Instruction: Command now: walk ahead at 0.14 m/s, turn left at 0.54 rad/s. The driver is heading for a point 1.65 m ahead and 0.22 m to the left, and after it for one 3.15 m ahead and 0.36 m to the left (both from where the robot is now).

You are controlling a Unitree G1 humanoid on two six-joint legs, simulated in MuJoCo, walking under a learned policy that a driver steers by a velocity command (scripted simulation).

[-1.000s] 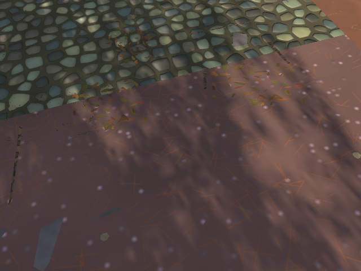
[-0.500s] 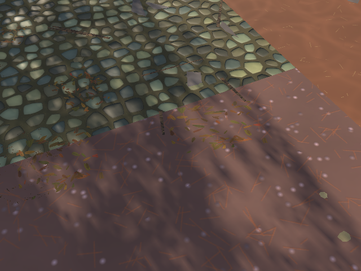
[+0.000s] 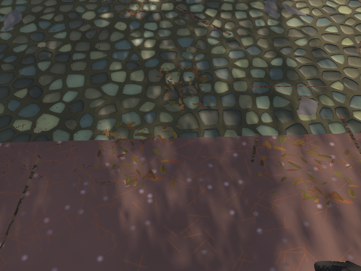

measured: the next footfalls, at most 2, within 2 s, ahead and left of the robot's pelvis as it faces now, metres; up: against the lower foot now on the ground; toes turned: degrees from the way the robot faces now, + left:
left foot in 0.02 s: +0.18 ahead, +0.09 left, +0.00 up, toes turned +3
right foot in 0.46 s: +0.18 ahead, -0.13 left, +0.00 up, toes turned +18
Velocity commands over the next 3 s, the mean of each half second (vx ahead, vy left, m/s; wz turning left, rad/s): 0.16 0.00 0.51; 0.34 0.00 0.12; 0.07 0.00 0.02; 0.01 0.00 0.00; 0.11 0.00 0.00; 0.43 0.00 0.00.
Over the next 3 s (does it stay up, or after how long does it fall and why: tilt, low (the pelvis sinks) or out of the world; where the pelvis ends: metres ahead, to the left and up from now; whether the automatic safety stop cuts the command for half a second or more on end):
stays up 0.60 0.16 -0.01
